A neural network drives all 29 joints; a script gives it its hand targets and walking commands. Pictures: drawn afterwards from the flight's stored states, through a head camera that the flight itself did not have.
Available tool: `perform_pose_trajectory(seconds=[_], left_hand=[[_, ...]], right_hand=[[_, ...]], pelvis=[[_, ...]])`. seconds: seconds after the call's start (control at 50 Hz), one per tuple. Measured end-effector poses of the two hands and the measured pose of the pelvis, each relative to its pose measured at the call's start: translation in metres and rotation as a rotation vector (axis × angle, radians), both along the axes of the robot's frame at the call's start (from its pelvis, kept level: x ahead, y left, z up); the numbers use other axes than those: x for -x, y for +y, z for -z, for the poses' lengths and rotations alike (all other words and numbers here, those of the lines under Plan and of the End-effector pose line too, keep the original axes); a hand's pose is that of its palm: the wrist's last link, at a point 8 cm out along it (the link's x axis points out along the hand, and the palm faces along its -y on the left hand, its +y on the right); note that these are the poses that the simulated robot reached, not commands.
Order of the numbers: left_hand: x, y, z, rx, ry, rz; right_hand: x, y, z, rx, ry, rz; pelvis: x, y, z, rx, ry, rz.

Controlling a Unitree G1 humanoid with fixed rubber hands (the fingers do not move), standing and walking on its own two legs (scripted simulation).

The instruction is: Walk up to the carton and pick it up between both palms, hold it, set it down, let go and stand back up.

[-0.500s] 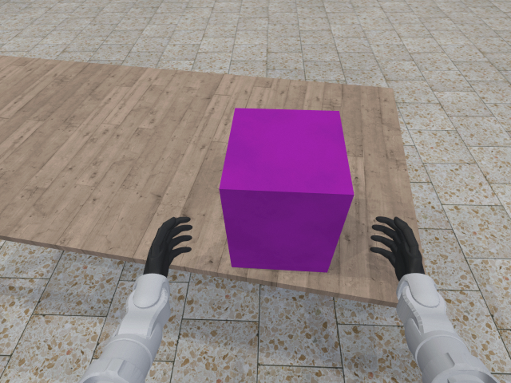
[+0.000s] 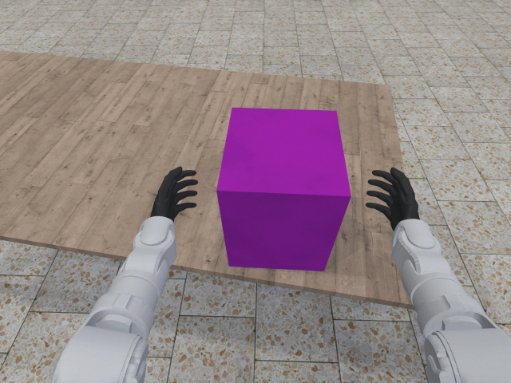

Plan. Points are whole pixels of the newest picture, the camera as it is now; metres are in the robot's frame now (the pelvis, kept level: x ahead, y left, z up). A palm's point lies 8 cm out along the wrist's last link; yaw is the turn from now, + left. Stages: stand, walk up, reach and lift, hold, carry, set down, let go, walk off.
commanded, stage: reach and lift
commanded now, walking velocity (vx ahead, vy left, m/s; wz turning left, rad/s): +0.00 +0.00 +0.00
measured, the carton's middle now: (279, 192) +0.47 -0.05 -0.01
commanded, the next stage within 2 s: none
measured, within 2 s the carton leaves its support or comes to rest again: neither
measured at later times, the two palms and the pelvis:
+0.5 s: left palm (175, 161) +0.46 +0.13 +0.11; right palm (414, 171) +0.41 -0.26 +0.10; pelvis +0.00 -0.01 +0.00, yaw +0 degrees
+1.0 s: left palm (174, 126) +0.50 +0.12 +0.15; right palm (404, 135) +0.46 -0.25 +0.14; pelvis +0.00 -0.02 +0.00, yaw +2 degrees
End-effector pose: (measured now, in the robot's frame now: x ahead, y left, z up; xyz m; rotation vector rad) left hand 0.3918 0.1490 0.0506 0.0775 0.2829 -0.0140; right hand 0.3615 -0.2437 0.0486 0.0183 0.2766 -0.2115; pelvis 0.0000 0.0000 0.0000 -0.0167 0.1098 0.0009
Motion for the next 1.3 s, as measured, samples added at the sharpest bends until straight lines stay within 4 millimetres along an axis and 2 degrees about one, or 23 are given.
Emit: perform_pose_trajectory(seconds=[0.2, 0.5, 0.64, 0.88, 0.98, 1.04, 1.3], left_hand=[[-0.032, -0.014, -0.026, -0.004, -0.008, 0.007], [-0.064, -0.022, -0.058, -0.022, -0.001, -0.003], [-0.078, -0.019, -0.076, -0.021, -0.006, -0.026], [-0.1, -0.023, -0.101, -0.018, -0.01, -0.032], [-0.105, -0.024, -0.099, -0.016, -0.006, -0.035], [-0.106, -0.024, -0.09, -0.018, -0.004, -0.024], [-0.084, -0.011, -0.003, -0.028, 0.048, -0.026]], right_hand=[[-0.028, -0.004, -0.024, -0.004, -0.01, 0.008], [-0.052, -0.02, -0.052, 0.003, 0.004, 0.022], [-0.068, -0.017, -0.072, 0.005, -0.009, 0.01], [-0.09, -0.009, -0.096, 0.012, 0.007, 0.017], [-0.094, -0.006, -0.092, 0.006, 0.021, 0.02], [-0.095, -0.003, -0.086, 0.027, 0.018, 0.007], [-0.078, 0.012, 0.0, 0.003, 0.064, 0.001]], pelvis=[[0.001, 0.001, 0.001, 0.001, 0.061, 0.004], [0.003, -0.005, 0.001, -0.007, 0.12, 0.005], [0.006, -0.008, 0.003, -0.012, 0.163, 0.001], [0.007, -0.015, 0.004, -0.012, 0.208, -0.02], [0.003, -0.016, 0.004, -0.011, 0.223, -0.029], [0.001, -0.016, 0.003, -0.009, 0.218, -0.028], [-0.002, -0.008, 0.009, -0.001, 0.289, -0.041]])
